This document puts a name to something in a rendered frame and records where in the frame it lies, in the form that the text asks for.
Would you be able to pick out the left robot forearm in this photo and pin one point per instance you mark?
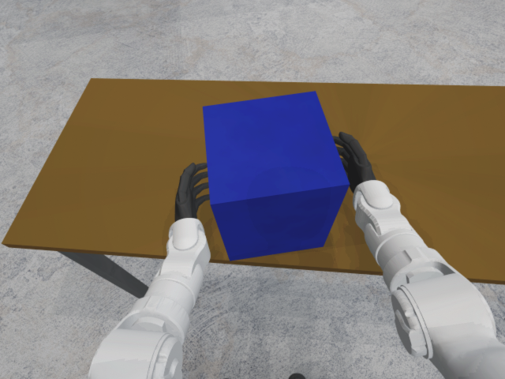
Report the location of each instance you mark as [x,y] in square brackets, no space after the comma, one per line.
[173,292]

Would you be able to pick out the left robot hand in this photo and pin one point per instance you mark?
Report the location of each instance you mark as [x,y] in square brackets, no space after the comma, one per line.
[186,204]

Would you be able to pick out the right robot hand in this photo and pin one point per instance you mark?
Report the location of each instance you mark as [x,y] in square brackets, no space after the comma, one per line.
[357,167]

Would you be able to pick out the carton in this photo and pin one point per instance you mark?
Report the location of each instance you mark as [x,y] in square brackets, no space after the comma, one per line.
[276,180]

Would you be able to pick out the right robot forearm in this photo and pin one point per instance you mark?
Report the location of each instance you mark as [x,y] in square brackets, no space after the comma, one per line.
[396,246]

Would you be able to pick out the robot right upper arm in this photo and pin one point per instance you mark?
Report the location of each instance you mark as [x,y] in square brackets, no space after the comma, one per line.
[444,320]

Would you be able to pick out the table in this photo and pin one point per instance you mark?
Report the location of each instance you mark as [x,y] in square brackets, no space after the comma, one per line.
[109,185]

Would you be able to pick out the robot left upper arm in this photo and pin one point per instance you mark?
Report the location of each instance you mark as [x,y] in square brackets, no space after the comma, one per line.
[136,354]

